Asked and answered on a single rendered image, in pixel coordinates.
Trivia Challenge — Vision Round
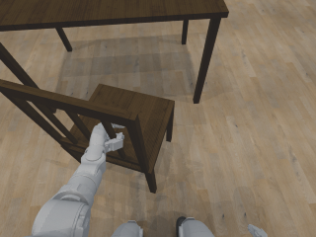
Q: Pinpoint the robot left forearm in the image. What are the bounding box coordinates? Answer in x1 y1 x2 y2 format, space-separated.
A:
31 144 107 236

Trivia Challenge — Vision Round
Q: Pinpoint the right robot hand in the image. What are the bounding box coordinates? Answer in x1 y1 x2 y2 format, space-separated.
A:
248 224 268 237

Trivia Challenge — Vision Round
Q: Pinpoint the chair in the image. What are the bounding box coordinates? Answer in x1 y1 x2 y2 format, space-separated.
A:
0 79 175 194

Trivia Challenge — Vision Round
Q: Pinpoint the robot left thigh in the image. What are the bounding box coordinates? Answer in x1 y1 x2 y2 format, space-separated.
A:
111 222 143 237

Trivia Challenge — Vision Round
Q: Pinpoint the table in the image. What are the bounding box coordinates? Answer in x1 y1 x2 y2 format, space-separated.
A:
0 0 229 114

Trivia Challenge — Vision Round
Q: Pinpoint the left robot hand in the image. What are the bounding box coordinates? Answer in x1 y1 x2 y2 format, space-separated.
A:
89 122 125 153

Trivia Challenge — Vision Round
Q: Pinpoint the robot left upper arm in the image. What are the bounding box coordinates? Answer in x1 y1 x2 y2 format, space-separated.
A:
24 198 91 237

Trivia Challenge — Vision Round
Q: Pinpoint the right robot shin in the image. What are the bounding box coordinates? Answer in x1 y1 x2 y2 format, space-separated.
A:
182 217 195 224

